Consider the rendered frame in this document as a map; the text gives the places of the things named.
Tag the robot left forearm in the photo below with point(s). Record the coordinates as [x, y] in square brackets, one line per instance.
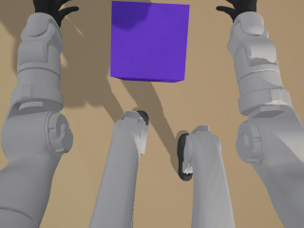
[38, 69]

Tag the carton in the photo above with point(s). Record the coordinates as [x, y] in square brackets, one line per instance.
[148, 41]

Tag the right robot upper arm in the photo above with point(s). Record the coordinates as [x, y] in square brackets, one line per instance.
[275, 148]

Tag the robot left hand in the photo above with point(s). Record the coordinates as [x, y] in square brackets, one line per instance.
[52, 7]

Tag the left robot shin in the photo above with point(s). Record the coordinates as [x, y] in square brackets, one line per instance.
[129, 114]

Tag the left robot upper arm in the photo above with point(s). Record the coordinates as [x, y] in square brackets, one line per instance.
[34, 144]

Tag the robot right hand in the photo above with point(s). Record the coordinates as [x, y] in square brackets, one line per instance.
[240, 6]

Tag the right robot thigh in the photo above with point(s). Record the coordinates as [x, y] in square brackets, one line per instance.
[212, 206]

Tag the robot right forearm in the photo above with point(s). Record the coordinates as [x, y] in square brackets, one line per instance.
[257, 71]

